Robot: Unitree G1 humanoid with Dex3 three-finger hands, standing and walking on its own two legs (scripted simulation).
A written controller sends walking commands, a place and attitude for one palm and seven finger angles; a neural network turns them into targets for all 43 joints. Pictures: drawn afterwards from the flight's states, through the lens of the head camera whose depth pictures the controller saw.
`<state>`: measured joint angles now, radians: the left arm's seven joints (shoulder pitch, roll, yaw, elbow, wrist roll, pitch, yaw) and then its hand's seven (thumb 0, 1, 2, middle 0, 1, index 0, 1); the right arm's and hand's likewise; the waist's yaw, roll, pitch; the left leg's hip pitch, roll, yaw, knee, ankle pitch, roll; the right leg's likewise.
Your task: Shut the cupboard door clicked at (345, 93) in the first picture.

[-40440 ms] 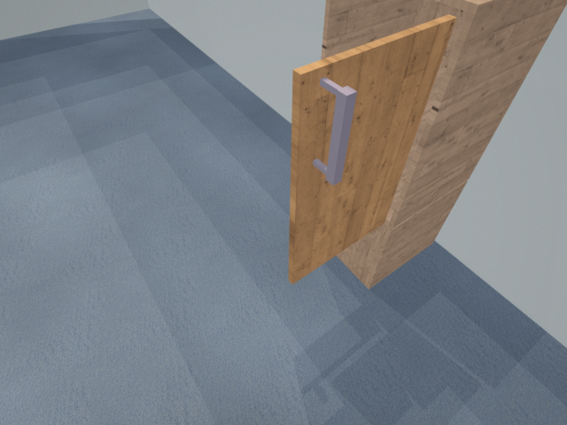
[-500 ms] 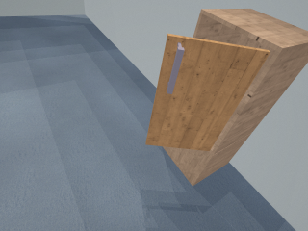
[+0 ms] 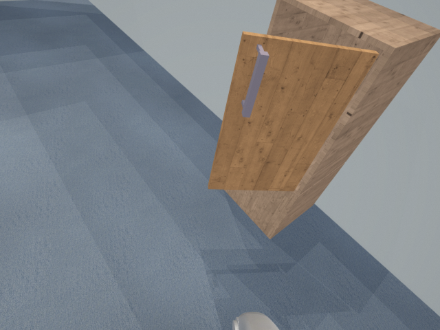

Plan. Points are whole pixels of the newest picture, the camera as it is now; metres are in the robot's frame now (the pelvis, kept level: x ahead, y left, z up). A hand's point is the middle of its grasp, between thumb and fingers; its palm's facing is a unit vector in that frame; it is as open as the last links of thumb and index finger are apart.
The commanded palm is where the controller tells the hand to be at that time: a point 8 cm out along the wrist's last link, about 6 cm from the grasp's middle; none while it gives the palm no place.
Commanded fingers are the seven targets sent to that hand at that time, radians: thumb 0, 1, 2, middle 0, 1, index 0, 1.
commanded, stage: come to a stop and stand still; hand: left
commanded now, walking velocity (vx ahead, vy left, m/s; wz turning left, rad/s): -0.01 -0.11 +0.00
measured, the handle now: (252, 82) +0.66 -0.07 +0.14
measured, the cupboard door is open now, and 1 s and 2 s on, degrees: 56 56 56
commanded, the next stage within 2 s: look again from close up in 0.68 s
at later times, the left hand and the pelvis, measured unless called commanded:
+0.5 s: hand out of the picture +0.05 +0.12 -0.18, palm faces +0.04 -0.98 -0.20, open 7.3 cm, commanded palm none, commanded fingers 0.00 0.90 0.90 -0.20 -0.30 -0.20 -0.30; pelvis +0.04 -0.05 -0.01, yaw +1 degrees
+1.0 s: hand out of the picture +0.07 +0.15 -0.17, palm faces +0.04 -0.98 -0.22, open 7.4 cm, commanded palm none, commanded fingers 0.00 0.90 0.90 -0.20 -0.30 -0.20 -0.30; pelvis +0.03 -0.04 +0.00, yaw +0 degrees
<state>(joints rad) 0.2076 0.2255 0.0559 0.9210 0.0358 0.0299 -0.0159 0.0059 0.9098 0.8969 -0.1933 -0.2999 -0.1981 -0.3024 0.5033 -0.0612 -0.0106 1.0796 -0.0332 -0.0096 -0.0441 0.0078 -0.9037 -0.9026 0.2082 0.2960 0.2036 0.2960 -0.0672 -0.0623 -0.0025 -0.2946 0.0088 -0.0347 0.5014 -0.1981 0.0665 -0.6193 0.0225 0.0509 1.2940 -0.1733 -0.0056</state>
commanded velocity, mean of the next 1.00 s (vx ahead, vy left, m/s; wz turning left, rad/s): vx -0.03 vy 0.04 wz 0.00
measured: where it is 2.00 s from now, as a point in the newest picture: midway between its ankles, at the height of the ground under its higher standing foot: outside the picture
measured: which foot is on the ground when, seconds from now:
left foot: down 0.00-1.00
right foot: up 0.00-0.32, down 0.34-1.00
